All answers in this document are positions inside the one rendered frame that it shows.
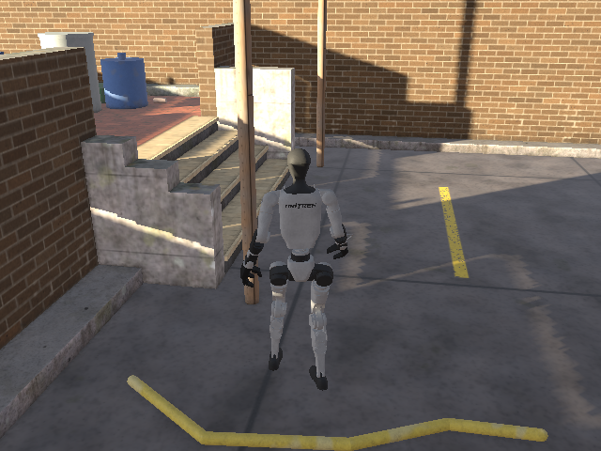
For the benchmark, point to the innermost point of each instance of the stairs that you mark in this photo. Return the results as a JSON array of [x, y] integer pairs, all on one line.
[[224, 170]]

